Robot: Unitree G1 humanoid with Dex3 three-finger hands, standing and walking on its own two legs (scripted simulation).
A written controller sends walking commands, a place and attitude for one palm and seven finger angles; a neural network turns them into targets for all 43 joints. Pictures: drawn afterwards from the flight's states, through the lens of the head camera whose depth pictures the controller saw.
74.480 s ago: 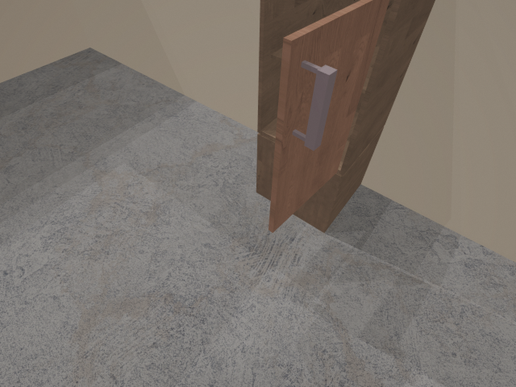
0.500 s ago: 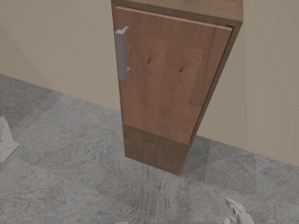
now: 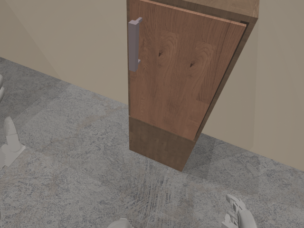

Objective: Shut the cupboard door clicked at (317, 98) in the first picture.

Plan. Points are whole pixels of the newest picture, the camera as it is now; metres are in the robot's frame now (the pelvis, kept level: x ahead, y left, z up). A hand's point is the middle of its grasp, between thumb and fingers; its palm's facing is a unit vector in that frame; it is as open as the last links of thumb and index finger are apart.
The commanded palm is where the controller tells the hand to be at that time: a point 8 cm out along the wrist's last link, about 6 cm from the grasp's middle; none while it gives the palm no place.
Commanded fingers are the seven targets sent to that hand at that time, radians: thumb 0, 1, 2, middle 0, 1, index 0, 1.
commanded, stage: step back with the hand held close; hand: left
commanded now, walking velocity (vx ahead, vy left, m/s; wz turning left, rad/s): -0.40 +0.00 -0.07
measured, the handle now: (136, 45) +0.68 +0.09 +0.13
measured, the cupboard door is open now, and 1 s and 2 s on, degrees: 0 0 0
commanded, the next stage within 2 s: stop stepping back and stand still in 0.36 s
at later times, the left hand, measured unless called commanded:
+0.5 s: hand (14, 179) +0.16 +0.22 +0.20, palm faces +0.23 -0.89 -0.39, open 7.5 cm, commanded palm +0.10 +0.28 +0.20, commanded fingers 0.00 0.90 0.90 -0.20 -0.30 -0.20 -0.30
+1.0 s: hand out of the picture +0.12 +0.27 +0.20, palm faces +0.30 -0.88 -0.36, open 7.5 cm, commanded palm +0.05 +0.31 +0.20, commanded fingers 0.00 0.90 0.90 -0.20 -0.30 -0.20 -0.30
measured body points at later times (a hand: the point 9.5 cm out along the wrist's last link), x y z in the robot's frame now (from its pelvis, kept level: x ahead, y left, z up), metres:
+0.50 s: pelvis -0.08 +0.01 +0.01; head -0.06 +0.05 +0.46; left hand +0.14 +0.27 +0.22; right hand +0.07 -0.23 -0.06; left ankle +0.10 +0.08 -0.71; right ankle -0.21 -0.12 -0.72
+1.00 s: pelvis -0.14 +0.04 +0.01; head -0.13 +0.08 +0.46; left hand +0.10 +0.31 +0.22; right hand -0.02 -0.20 -0.06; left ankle -0.04 +0.12 -0.72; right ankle -0.16 -0.07 -0.69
